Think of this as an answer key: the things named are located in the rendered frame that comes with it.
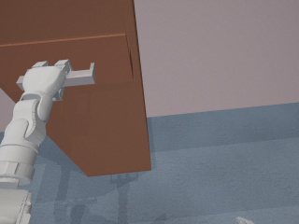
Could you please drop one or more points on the cabinet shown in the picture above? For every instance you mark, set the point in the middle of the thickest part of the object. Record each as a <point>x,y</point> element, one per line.
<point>102,128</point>

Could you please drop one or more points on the handle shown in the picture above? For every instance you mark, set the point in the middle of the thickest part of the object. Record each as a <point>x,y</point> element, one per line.
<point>73,78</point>

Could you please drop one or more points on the left robot hand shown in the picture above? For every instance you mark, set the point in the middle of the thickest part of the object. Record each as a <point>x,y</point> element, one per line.
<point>47,79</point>

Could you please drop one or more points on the left robot forearm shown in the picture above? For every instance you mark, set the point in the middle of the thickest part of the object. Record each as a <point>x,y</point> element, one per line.
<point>22,139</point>

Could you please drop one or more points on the drawer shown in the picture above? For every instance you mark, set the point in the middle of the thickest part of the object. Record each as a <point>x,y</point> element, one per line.
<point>109,52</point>

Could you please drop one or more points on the left robot upper arm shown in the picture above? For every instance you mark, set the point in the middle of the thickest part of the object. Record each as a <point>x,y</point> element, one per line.
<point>15,206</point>

